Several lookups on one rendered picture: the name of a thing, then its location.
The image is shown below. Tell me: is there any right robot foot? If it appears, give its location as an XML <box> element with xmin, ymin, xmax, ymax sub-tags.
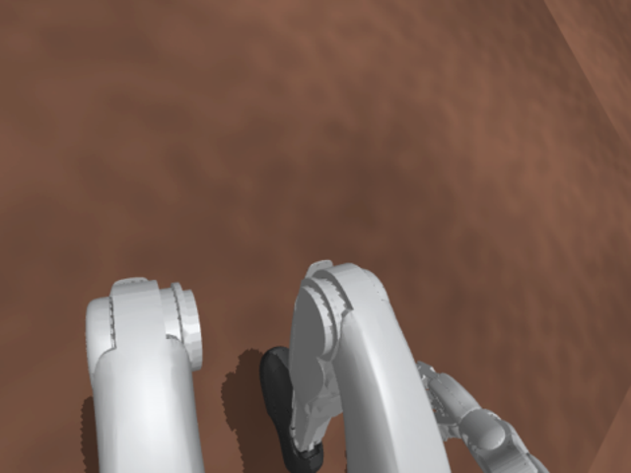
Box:
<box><xmin>259</xmin><ymin>346</ymin><xmax>323</xmax><ymax>473</ymax></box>

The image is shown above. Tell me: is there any right robot hand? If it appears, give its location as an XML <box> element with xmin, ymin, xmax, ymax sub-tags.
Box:
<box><xmin>416</xmin><ymin>361</ymin><xmax>482</xmax><ymax>441</ymax></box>

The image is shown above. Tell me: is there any right robot arm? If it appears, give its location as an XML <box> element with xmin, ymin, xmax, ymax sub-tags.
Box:
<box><xmin>458</xmin><ymin>409</ymin><xmax>550</xmax><ymax>473</ymax></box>

